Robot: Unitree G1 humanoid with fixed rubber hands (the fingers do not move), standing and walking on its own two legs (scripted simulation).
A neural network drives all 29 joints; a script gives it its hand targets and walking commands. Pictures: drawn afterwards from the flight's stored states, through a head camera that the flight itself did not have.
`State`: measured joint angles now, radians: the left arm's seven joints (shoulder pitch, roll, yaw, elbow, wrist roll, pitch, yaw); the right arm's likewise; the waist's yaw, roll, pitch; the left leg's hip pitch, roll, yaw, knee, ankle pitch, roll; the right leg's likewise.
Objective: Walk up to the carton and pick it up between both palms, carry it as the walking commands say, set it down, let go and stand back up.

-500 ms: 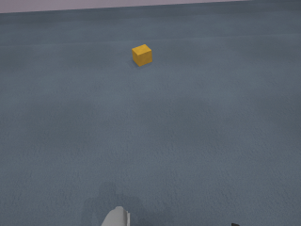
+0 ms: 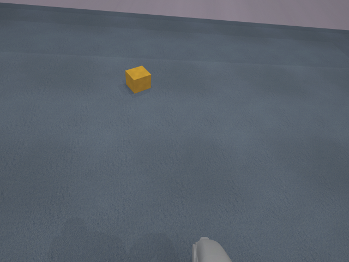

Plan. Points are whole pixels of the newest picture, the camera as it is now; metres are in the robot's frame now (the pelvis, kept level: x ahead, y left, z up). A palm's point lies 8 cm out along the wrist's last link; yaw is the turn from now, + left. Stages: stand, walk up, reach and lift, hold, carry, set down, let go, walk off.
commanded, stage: walk up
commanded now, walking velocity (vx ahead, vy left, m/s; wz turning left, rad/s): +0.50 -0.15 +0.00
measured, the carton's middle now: (138, 79) +1.66 +0.10 -0.71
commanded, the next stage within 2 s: none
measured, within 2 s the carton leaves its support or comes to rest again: neither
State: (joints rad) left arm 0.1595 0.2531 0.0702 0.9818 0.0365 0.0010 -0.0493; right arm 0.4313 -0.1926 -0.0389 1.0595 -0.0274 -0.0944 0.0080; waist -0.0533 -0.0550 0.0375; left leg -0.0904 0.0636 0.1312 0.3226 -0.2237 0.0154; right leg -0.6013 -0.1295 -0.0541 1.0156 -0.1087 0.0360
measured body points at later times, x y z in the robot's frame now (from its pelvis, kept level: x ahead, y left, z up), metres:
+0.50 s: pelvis +0.25 -0.08 +0.00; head +0.27 -0.11 +0.44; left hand +0.23 +0.18 -0.13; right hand +0.31 -0.33 -0.17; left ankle +0.26 +0.10 -0.66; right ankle +0.27 -0.18 -0.75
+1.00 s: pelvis +0.49 +0.02 +0.00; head +0.52 +0.05 +0.44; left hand +0.53 +0.27 -0.17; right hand +0.51 -0.25 -0.13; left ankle +0.51 +0.11 -0.75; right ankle +0.47 -0.15 -0.66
